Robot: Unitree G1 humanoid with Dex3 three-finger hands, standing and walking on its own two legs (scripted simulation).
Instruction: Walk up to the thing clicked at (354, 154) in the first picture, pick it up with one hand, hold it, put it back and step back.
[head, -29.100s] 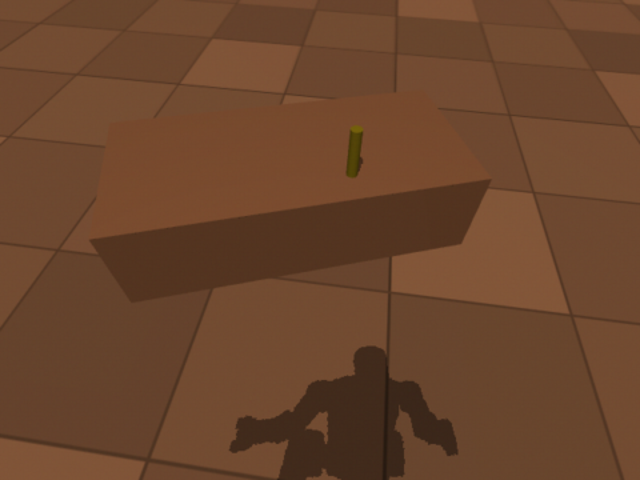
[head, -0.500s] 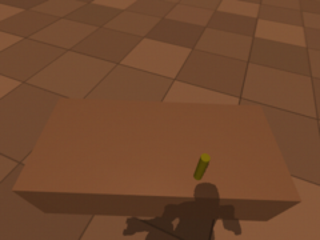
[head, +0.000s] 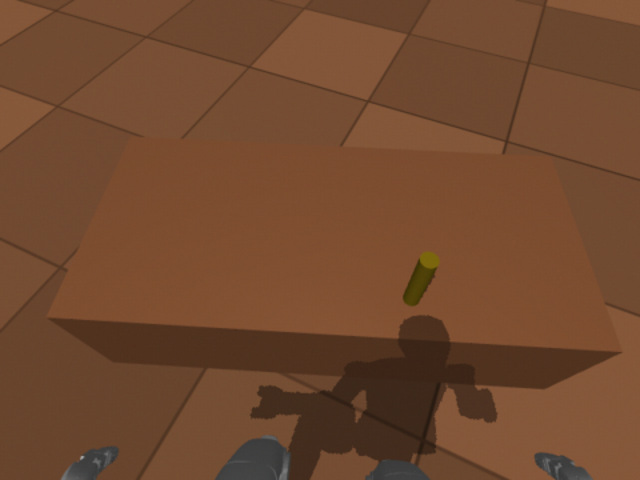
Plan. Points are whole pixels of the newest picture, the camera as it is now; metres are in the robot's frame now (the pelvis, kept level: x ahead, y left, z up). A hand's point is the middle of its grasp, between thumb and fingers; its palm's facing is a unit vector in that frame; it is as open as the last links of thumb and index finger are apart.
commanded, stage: step back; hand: right
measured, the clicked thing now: (419, 281) +0.51 -0.22 -0.31
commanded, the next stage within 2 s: none
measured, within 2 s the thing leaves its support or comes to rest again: neither
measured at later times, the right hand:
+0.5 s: hand out of the picture +0.02 -0.20 -0.13, palm faces +0.03 +0.91 -0.42, open 7.4 cm
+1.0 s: hand out of the picture -0.09 -0.21 -0.15, palm faces -0.05 +0.90 -0.44, open 7.3 cm
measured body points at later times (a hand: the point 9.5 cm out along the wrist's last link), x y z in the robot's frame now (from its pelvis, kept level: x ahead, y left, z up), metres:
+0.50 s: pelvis -0.07 +0.07 +0.01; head +0.01 +0.08 +0.45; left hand +0.05 +0.37 -0.13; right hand +0.02 -0.25 -0.11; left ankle -0.05 +0.13 -0.72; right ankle -0.09 -0.06 -0.69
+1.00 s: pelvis -0.18 +0.07 -0.01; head -0.11 +0.08 +0.44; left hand -0.03 +0.37 -0.12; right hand -0.09 -0.25 -0.12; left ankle -0.20 +0.20 -0.73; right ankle -0.10 -0.04 -0.72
